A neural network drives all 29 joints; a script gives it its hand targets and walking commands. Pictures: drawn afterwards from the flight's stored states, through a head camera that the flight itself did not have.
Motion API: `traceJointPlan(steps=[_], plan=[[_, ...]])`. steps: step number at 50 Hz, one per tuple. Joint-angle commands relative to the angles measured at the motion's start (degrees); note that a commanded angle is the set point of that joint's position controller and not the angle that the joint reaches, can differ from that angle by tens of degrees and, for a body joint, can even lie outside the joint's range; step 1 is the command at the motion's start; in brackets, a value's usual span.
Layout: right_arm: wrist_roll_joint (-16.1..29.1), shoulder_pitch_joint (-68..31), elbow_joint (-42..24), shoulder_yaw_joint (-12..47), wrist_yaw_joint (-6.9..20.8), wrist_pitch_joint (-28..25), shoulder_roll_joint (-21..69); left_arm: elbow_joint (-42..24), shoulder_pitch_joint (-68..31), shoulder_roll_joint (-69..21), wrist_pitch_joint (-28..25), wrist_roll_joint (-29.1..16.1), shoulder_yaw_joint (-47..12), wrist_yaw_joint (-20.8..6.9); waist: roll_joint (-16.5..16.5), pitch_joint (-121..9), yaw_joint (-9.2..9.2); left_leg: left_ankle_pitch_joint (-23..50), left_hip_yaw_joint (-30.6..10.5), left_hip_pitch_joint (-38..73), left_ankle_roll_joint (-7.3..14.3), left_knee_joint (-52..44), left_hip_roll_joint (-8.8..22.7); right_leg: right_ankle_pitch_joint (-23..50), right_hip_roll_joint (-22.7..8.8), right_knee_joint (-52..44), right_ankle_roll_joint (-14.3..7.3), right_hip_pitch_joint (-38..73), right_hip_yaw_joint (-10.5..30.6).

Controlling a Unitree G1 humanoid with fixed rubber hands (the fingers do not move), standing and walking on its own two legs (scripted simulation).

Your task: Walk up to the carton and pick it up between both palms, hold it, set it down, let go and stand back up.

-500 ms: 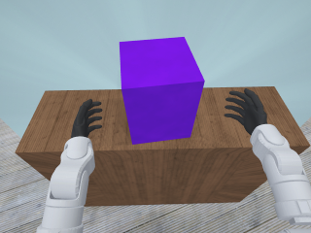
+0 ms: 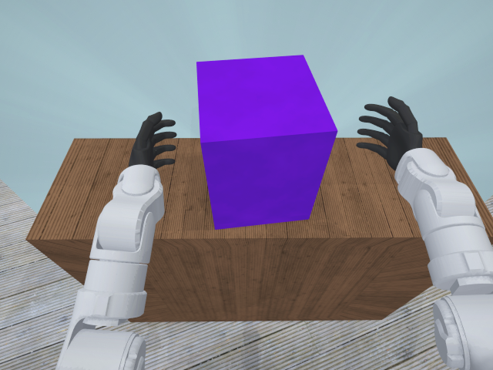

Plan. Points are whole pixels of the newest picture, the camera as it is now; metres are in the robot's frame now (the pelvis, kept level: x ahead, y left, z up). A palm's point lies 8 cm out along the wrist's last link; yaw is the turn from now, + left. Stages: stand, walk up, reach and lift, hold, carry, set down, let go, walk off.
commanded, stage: reach and lift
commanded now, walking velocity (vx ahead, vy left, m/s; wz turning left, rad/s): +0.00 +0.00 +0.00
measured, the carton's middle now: (257, 146) +0.52 +0.04 +0.04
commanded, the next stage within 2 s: none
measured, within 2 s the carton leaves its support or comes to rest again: neither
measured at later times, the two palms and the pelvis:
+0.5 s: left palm (149, 123) +0.44 +0.20 +0.16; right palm (385, 106) +0.50 -0.16 +0.16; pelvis +0.02 +0.01 +0.00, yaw +0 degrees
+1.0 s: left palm (156, 116) +0.48 +0.21 +0.14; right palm (374, 97) +0.54 -0.16 +0.15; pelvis +0.03 +0.01 +0.00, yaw +0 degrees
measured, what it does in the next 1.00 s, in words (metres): stands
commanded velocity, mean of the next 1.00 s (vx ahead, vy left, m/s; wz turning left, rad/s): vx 0.00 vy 0.00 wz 0.00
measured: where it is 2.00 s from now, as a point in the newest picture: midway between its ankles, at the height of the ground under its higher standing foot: outside the picture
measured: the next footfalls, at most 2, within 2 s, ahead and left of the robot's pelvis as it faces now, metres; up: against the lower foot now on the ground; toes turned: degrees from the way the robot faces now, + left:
none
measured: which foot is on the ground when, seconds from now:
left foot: down 0.00-1.00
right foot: down 0.00-1.00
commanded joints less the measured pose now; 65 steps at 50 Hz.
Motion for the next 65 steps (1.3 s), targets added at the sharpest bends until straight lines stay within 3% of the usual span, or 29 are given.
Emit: traceJointPlan(steps=[1, 25, 38, 44, 52, 57, 59, 61, 65], plan=[[0.6, -32.3, -5.7, -1.5, 0.1, -3.5, -14.8, -1.8, -33.2, 9.6, -3.5, -7.6, 9.4, 1.6, -1.8, -44.5, 3.17, 23.2, 6.1, 8.4, -2.7, -4.7, 1.2, 15.3, 2.6, -2.2, 0.7, 7.4, 1.3], [1.5, -50.5, 9.6, -0.5, 1.9, -5.9, -18.3, 11.4, -51.9, 13.0, -7.4, -8.4, 7.3, 2.7, 0.1, -60.5, 3.61, 38.5, 5.1, 13.4, -5.6, 0.9, 2.2, 25.0, 3.5, -1.7, 0.7, 1.0, -1.5], [1.8, -56.7, 16.3, 2.7, 2.6, -7.7, -17.3, 21.0, -58.5, 14.4, -11.6, -7.9, 7.6, 2.7, -1.9, -65.4, 5.04, 42.0, 5.5, 10.2, -5.4, 2.4, 1.7, 31.5, 2.6, -0.4, 1.2, 2.1, -1.9], [0.1, -53.3, 20.2, 3.1, 2.6, -10.2, -15.1, 25.9, -54.7, 12.5, -15.3, -5.9, 8.2, 1.5, -2.6, -65.0, 5.01, 44.1, 6.1, 8.8, -5.1, 2.7, 1.3, 36.0, 2.3, 0.5, 1.6, 3.6, -2.1], [-4.3, -49.5, 19.8, 1.2, 2.6, -15.1, -12.0, 28.7, -50.3, 8.8, -22.1, -4.2, 8.0, 0.5, -3.7, -69.2, 4.85, 45.5, 7.2, 3.4, -4.5, 2.3, 0.8, 41.4, 1.9, 2.3, 1.6, 5.9, -2.0], [-7.2, -48.9, 21.9, -1.3, 2.8, -18.7, -10.8, 30.7, -49.4, 5.7, -26.1, -2.8, 7.2, 0.5, -0.4, -72.4, 5.02, 56.0, 5.9, 15.4, -5.7, 5.9, 2.8, 32.3, 3.0, 0.2, 1.0, -8.7, -3.9], [-8.0, -49.0, 22.6, -2.1, 2.7, -20.6, -10.0, 32.3, -49.4, 4.7, -27.7, -3.0, 6.4, 0.6, 0.0, -75.0, 5.65, 59.8, 6.2, 18.6, -6.5, 8.1, 3.5, 28.9, 3.5, -2.3, -0.3, -13.2, -4.0], [-8.8, -48.6, 22.1, -2.3, 2.3, -22.3, -9.5, 34.3, -48.8, 4.2, -29.4, -2.9, 6.2, 0.4, -1.0, -76.6, 5.54, 58.0, 7.0, 14.8, -6.3, 8.2, 3.1, 31.7, 3.3, -1.9, -0.4, -9.6, -3.5], [-10.5, -48.5, 22.5, -2.8, 1.7, -24.8, -8.3, 38.8, -47.9, 3.3, -33.6, -2.4, 6.4, -0.6, -3.7, -76.4, 4.23, 49.7, 7.4, 6.1, -4.9, 5.5, 1.9, 37.0, 2.5, 1.6, 1.5, -2.3, -2.9]])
